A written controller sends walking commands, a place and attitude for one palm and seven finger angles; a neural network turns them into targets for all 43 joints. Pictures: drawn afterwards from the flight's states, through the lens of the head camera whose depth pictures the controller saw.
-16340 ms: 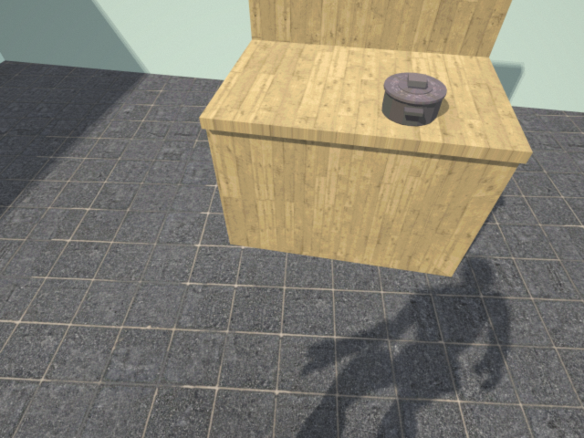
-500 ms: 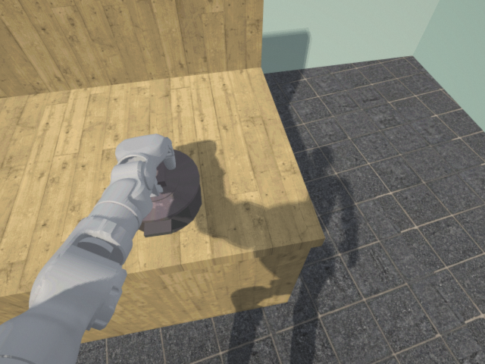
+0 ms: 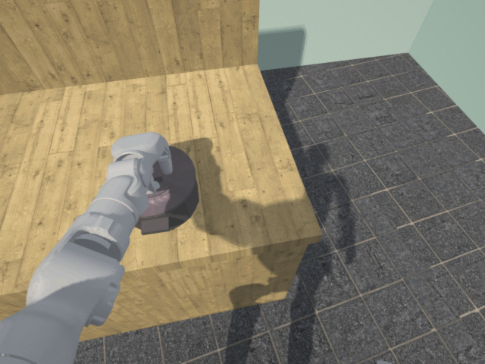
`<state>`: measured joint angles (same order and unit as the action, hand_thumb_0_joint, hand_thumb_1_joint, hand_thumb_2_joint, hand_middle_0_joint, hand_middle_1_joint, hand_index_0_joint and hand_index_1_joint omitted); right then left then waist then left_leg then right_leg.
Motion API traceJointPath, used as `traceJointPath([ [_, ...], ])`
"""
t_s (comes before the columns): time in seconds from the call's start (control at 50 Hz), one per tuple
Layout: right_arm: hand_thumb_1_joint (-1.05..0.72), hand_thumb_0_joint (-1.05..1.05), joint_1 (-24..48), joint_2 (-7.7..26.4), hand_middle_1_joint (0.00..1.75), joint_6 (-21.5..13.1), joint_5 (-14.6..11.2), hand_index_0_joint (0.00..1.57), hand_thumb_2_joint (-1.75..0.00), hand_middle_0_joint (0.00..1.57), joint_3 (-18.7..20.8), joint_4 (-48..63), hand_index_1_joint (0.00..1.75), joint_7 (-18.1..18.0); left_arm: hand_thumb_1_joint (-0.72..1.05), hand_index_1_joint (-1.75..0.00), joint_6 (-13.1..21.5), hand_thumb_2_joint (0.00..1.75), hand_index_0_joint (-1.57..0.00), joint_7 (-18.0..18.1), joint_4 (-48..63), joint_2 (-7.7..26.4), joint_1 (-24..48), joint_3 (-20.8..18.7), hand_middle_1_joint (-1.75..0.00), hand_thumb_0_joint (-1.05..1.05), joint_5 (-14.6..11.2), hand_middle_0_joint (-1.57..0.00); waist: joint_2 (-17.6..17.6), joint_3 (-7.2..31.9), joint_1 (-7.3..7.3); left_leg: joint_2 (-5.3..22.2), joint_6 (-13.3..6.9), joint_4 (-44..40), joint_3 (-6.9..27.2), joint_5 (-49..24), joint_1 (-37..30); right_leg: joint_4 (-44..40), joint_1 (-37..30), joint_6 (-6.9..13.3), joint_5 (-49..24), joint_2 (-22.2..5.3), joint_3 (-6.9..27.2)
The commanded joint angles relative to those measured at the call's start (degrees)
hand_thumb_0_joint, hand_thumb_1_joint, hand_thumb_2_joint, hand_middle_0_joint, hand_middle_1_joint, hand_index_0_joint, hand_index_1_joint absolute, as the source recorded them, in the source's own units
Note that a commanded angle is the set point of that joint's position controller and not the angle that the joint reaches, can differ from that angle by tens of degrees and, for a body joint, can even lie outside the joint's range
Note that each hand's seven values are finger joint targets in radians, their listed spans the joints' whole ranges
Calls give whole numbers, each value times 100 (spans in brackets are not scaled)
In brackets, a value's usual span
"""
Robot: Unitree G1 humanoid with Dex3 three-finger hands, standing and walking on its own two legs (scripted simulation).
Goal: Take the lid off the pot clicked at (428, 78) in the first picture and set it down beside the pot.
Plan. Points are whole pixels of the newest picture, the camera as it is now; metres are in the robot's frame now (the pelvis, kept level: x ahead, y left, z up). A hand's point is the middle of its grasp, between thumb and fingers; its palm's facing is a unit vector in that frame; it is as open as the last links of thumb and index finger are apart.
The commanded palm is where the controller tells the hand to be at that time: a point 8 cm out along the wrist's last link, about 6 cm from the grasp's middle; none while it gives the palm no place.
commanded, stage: lift the lid straight up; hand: left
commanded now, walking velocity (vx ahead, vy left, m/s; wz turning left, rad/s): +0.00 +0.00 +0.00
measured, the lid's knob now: (148, 171) +0.48 +0.18 +0.00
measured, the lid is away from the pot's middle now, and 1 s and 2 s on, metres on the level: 0.00 0.01 0.02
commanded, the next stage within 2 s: none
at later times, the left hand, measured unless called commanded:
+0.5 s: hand (141, 166) +0.45 +0.17 +0.05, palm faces -0.32 -0.11 -0.94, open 6.0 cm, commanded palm +0.44 +0.18 +0.12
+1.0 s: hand (132, 154) +0.44 +0.17 +0.09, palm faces -0.28 -0.11 -0.95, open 5.8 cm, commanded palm +0.44 +0.17 +0.16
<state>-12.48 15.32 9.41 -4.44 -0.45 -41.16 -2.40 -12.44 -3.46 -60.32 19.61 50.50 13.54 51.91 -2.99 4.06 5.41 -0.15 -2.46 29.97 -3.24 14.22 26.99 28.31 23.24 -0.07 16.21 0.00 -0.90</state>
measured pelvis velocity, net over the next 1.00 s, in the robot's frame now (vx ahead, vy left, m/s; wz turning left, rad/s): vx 0.00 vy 0.00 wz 0.02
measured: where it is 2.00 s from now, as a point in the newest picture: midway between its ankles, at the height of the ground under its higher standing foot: outside the picture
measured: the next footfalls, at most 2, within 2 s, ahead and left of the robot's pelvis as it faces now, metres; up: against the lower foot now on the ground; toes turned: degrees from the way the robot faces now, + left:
none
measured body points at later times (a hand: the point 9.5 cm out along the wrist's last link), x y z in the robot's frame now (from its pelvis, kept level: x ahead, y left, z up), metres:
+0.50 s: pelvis +0.00 +0.00 +0.00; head +0.05 -0.01 +0.45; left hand +0.46 +0.18 +0.10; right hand +0.08 -0.26 -0.13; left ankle +0.00 +0.09 -0.73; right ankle -0.03 -0.12 -0.73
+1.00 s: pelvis +0.00 +0.00 +0.01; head +0.04 -0.02 +0.45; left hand +0.45 +0.18 +0.14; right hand +0.12 -0.25 -0.13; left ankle +0.00 +0.09 -0.73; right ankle -0.03 -0.12 -0.73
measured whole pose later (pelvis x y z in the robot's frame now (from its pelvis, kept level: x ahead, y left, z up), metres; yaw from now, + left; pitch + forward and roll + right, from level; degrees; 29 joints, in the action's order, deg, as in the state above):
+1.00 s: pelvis +0.00 +0.00 +0.01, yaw +1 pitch +7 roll -1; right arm -9.6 15.4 8.7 -4.7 -0.9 -40.7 -1.8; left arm -16.5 -8.5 -50.3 20.3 50.4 15.3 50.3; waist -4.3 3.2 3.3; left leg -1.2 -2.7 26.1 -2.2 12.6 20.5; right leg 24.4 16.3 -0.3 15.0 -0.8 -1.9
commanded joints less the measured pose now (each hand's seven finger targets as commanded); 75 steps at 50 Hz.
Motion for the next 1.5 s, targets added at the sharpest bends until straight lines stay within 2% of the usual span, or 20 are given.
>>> traceJointPath([
  [0.0, -90, 0, -106, 824, 30, -147, 42, 20, -90, 20, 266, 492, 30, -70, 54, -115, -88, 108, -97, 221, 942, 1243, 2719, -270, -102, 0, 128, -66, 356, 2207, 66, -12, -163, -24, 191, -1838, -1577, -173, -429, 185, -2120, 158, -52],
  [0.06, -90, 0, -128, 840, 30, -152, 40, 20, -90, 20, 275, 517, 30, -85, 55, -115, -47, 108, -100, 240, 1143, 1570, 2796, -511, -102, 0, 113, -66, 280, 2399, 10, -14, -173, -23, 199, -1961, -1670, -175, -588, 195, -2237, 146, -17],
  [0.14, -90, 0, -40, 771, 30, -191, 38, 20, -90, 20, 292, 537, 30, -93, 55, -116, -16, 108, -101, 254, 1477, 1359, 3022, -403, -102, 0, 133, -66, 103, 2666, 1, -9, -168, -4, 269, -2301, -1975, -165, -595, 220, -2442, 154, -34],
  [0.24, -90, 0, -17, 791, 30, -224, 25, 20, -90, 20, 282, 499, 30, -105, 55, -116, -48, 108, -101, 324, 1459, 1701, 2915, -676, -102, 0, 125, -66, 245, 2547, -44, -14, -184, -60, 296, -2235, -1973, -245, -694, 218, -2435, 161, -33],
  [0.38, -90, 0, 46, 775, 30, -285, 25, 20, -90, 20, 272, 502, 30, -94, 56, -116, -102, 108, -102, 324, 1868, 1732, 3219, -595, -102, 0, 218, -66, -93, 2726, -64, -9, -157, -119, 370, -2394, -2350, -259, -700, 239, -2416, 167, -74],
  [0.54, -90, 0, 215, 757, 30, -249, -4, 20, -90, 20, 277, 495, 30, -4, 56, -116, -366, 108, -102, 43, 1431, 931, 2912, -89, -102, 0, -47, -66, 309, 2241, -13, -14, -141, -167, 376, -2331, -2181, -341, -598, 214, -2377, 173, -128],
  [0.66, -90, 0, 255, 783, 30, -297, 16, 20, -90, 20, 241, 587, 30, -89, 56, -116, -98, 108, -102, -189, 2373, 1588, 3713, -387, -102, 0, -37, -66, 275, 2777, -13, -54, -209, -186, 404, -2418, -2529, -365, -1003, 195, -2685, 127, -38],
  [0.74, -90, 0, 330, 706, 30, -318, 23, 20, -90, 20, 213, 633, 30, -75, 56, -116, -8, 108, -102, -150, 2303, 1569, 3321, -447, -102, 0, 93, -66, 35, 2598, -127, -34, -155, -170, 463, -2749, -2599, -348, -862, 243, -2650, 146, -86],
  [0.8, -90, 0, 382, 709, 30, -245, -3, 20, -90, 20, 165, 607, 30, -41, 56, -116, -214, 108, -102, -107, 1747, 1426, 2929, -352, -102, 0, 42, -66, 319, 2047, -136, -51, -149, -306, 363, -2207, -2112, -408, -908, 225, -2436, 141, -105],
  [0.86, -90, 0, 508, 698, 30, -265, 9, 20, -90, 20, 195, 701, 30, 16, 56, -116, -325, 108, -102, -122, 2319, 1280, 3281, -228, -102, 0, 5, -66, -10, 2394, -166, -50, -141, -280, 392, -2431, -2417, -391, -981, 242, -2563, 125, -95],
  [0.92, -90, 0, 578, 710, 30, -262, 20, 20, -90, 20, 190, 711, 30, 29, 56, -116, -433, 108, -102, -175, 2394, 1423, 3225, -352, -102, 0, 21, -66, 149, 2671, -206, -61, -146, -244, 451, -2639, -2559, -376, -1142, 233, -2740, 126, -88],
  [1.0, -90, 0, 627, 721, 30, -247, -26, 20, -90, 20, 160, 675, 30, -6, 56, -116, -513, 108, -102, -360, 2289, 1278, 3518, -130, -102, 0, -60, -66, 427, 2209, -99, -80, -192, -353, 371, -2134, -2255, -483, -1098, 200, -2565, 99, -80],
  [1.06, -90, 0, 655, 729, 30, -290, -8, 20, -90, 20, 150, 711, 30, -33, 56, -116, -408, 108, -102, -438, 2720, 1538, 3805, -283, -102, 0, -48, -66, 235, 2532, -132, -81, -189, -365, 426, -2309, -2531, -463, -1202, 212, -2631, 96, -63],
  [1.14, -90, 0, 694, 667, 30, -333, -6, 20, -90, 20, 147, 714, 30, -15, 56, -116, -346, 108, -102, -486, 2728, 1232, 3680, -92, -102, 0, 13, -66, 114, 2502, -143, -51, -131, -368, 538, -2512, -2732, -464, -984, 246, -2422, 124, -143],
  [1.2, -90, 0, 684, 725, 30, -270, -23, 20, -90, 20, 81, 623, 30, -29, 56, -116, -517, 108, -102, -502, 1821, 1479, 3224, -303, -102, 0, -22, -66, 556, 1806, -194, -80, -166, -506, 389, -1828, -2105, -581, -1047, 211, -2161, 99, -97],
  [1.26, -90, 0, 804, 734, 30, -281, -27, 20, -90, 20, 58, 704, 30, -60, 56, -116, -505, 108, -102, -514, 2422, 1752, 3949, -396, -102, 0, -20, -66, 358, 2188, -214, -104, -172, -609, 393, -1707, -2180, -571, -1306, 209, -2148, 45, -36],
  [1.32, -90, 0, 843, 659, 30, -409, 2, 20, -90, 20, 90, 779, 30, -57, 56, -116, -424, 108, -102, -524, 2913, 1437, 4137, -138, -102, 0, 88, -66, -18, 2704, -197, -89, -151, -477, 512, -2238, -2793, -514, -1200, 246, -2353, 74, -77],
  [1.4, -90, 0, 812, 720, 30, -354, -13, 20, -90, 20, 79, 721, 30, -32, 56, -116, -555, 108, -102, -605, 2457, 1690, 3717, -410, -102, 0, -9, -66, 461, 2254, -249, -80, -172, -538, 453, -2013, -2363, -576, -1327, 219, -2370, 61, -70],
  [1.46, -90, 0, 879, 708, 30, -366, -14, 20, -90, 20, 81, 729, 30, -21, 56, -116, -670, 108, -102, -688, 2370, 1341, 3707, -140, -102, 0, -40, -66, 437, 2170, -219, -103, -180, -532, 417, -2036, -2371, -577, -1251, 209, -2400, 54, -80],
  [1.48, -90, 0, 852, 734, 30, -344, -14, 20, -90, 20, 63, 686, 30, -19, 56, -116, -709, 108, -102, -703, 2255, 1510, 3737, -264, -102, 0, -2, -66, 522, 2114, -243, -94, -168, -570, 435, -1959, -2300, -585, -1255, 207, -2338, 51, -92],
])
